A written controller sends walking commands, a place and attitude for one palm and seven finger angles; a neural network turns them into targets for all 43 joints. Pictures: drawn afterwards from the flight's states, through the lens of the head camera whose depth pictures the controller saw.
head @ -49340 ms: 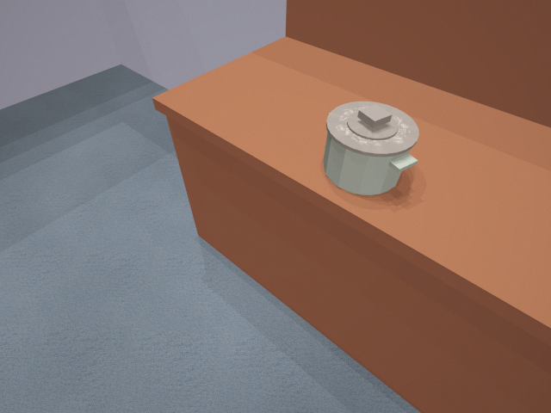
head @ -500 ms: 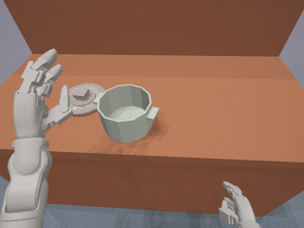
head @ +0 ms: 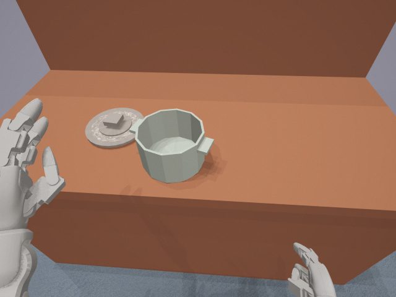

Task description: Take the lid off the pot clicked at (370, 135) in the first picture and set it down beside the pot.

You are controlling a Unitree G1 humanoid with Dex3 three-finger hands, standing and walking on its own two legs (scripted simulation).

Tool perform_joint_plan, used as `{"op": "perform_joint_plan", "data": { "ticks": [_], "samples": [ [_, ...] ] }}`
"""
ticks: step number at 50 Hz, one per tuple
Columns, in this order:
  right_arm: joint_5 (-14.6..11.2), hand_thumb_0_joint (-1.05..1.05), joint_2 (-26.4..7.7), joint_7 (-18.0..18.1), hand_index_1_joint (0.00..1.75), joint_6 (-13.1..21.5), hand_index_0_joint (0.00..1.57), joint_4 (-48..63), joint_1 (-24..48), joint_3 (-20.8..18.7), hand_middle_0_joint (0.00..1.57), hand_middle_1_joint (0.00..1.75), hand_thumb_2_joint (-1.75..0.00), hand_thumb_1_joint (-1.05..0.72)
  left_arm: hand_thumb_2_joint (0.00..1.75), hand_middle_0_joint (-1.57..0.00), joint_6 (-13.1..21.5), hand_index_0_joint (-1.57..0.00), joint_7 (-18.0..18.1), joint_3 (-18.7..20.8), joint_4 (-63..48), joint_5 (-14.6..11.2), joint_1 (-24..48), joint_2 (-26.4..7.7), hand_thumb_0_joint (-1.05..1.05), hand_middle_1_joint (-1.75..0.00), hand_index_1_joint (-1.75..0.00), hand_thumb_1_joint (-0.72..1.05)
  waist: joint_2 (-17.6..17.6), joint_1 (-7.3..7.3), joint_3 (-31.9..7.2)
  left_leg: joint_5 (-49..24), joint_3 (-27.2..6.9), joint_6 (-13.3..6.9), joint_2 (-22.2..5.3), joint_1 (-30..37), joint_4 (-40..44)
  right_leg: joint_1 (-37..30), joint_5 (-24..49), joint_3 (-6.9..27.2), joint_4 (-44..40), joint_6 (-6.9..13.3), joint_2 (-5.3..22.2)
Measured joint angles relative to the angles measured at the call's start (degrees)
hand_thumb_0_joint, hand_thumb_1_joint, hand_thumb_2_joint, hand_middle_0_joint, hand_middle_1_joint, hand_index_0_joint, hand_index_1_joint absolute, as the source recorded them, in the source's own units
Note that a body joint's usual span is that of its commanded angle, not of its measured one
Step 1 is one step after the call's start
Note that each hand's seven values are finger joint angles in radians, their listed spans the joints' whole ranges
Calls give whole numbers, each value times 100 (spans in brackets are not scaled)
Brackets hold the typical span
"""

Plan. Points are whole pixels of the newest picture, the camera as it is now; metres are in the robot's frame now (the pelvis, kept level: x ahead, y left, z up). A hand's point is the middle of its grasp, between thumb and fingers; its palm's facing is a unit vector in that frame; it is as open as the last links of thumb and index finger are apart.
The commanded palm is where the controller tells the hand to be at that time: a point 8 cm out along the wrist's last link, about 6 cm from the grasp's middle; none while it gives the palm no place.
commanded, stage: draw the hand back to the body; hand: left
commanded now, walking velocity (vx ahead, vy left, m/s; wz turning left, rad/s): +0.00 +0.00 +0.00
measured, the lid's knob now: (113, 119) +0.61 +0.36 -0.02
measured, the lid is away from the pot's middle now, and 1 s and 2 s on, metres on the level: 0.24 0.24 0.24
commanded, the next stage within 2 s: come to a stop and stand still in 0.34 s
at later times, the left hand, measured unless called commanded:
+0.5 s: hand (45, 207) +0.19 +0.25 +0.17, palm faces +0.42 -0.81 -0.42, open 7.4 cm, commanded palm none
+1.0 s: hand out of the picture +0.03 +0.24 -0.20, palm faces -0.05 -0.98 -0.21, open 7.2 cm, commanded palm none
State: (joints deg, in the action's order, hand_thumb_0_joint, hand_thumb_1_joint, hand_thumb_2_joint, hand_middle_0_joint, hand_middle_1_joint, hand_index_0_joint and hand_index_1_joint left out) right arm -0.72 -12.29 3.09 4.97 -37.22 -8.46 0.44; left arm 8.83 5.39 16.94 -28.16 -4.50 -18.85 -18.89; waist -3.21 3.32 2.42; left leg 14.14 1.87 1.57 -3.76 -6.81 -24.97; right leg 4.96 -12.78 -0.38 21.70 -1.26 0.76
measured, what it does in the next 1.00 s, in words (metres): stands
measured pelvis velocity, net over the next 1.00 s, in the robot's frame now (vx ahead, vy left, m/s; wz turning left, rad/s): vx -0.01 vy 0.05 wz -0.01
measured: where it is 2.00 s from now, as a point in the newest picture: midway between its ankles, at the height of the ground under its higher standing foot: outside the picture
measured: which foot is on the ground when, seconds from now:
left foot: down 0.00-1.00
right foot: down 0.00-1.00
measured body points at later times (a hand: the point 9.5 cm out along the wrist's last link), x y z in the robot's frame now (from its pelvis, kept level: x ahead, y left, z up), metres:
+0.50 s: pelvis +0.00 +0.01 +0.00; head -0.01 -0.01 +0.45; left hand +0.16 +0.30 +0.19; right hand +0.21 -0.20 -0.08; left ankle +0.00 +0.14 -0.74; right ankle -0.01 -0.14 -0.74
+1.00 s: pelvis -0.01 +0.05 -0.02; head +0.05 +0.08 +0.42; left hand +0.03 +0.29 -0.18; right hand -0.04 -0.19 -0.16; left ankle +0.00 +0.13 -0.74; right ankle -0.01 -0.14 -0.74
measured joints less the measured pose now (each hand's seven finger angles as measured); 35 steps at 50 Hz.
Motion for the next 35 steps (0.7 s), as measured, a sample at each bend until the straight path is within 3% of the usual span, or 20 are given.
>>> {"op": "perform_joint_plan", "data": {
  "ticks": [13, 23, 25, 28, 31, 35],
  "samples": [
    [5, 1, 30, 25, 30, 157, 20, 57, -31, -17, 20, 29, -90, -91, 90, -21, -22, -21, 29, 223, -471, 20, -974, -95, 1, -30, -30, 88, 6, 95, -65, 99, -33, -44, 31, -79, -169, 5, -46, -30, 48, -45, 34],
    [23, 1, 73, 58, 30, 221, 20, 39, 6, 33, 20, 29, -90, -91, 90, -21, -54, -21, 80, 232, -485, 60, -923, -62, 1, -30, -30, 88, -6, 134, -81, 142, -60, -69, 74, -77, -218, -11, -102, -59, 99, -70, 76],
    [-13, 1, -23, -73, 30, 306, 20, -214, 15, 0, 20, 29, -90, -90, 90, -21, 195, -21, 3, -113, 496, 357, -574, -171, 1, -30, -30, 89, -5, 87, -370, 114, -166, -108, 156, -509, -459, 378, -166, -148, 385, -110, 157],
    [-14, 1, -297, -307, 30, -19, 20, -496, 72, 20, 20, 30, -90, -90, 90, -20, -354, -20, -249, -850, 2524, 591, 84, -167, 0, -30, -30, 89, 35, -72, -689, 275, -165, -112, 357, -1037, -850, 1036, -590, -139, 1171, -141, 381],
    [87, 1, -322, -371, 30, -389, 20, -870, 211, -105, 20, 29, -90, -91, 90, -20, -917, -20, -458, -1403, 4514, 619, 440, 147, 0, -30, -30, 90, 101, -292, -627, 474, 2, -178, 447, -1248, -1274, 1389, -825, 47, 1786, -247, 491],
    [173, 1, -174, -420, 30, -567, 20, -1180, -64, -80, 20, 29, -90, -91, 90, -20, -1277, -20, -543, -1962, 6290, 595, 446, 605, 1, -30, -30, 90, 502, -571, -306, 548, 197, -262, 469, -1118, -1358, 1367, -879, 256, 1933, -300, 512]
  ]
}}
